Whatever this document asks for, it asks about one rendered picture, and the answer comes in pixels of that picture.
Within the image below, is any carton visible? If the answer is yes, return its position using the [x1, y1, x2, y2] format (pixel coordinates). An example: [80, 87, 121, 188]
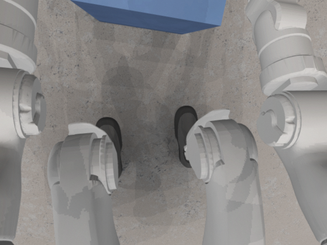
[70, 0, 226, 35]

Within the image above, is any robot right upper arm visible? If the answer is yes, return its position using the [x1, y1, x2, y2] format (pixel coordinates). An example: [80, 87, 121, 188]
[256, 90, 327, 245]

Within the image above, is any left robot forearm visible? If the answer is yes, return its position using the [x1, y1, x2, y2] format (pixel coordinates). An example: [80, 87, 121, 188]
[0, 0, 39, 74]

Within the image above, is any right robot forearm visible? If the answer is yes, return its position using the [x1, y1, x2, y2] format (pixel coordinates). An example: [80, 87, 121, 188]
[245, 0, 327, 96]

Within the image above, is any robot left upper arm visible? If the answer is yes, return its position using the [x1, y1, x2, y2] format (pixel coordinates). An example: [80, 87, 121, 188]
[0, 67, 46, 245]

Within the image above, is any right robot shin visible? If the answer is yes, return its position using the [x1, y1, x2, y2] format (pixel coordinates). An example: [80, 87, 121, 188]
[184, 109, 258, 170]

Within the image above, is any robot right foot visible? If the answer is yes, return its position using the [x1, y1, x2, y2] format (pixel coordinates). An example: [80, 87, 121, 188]
[174, 106, 198, 168]

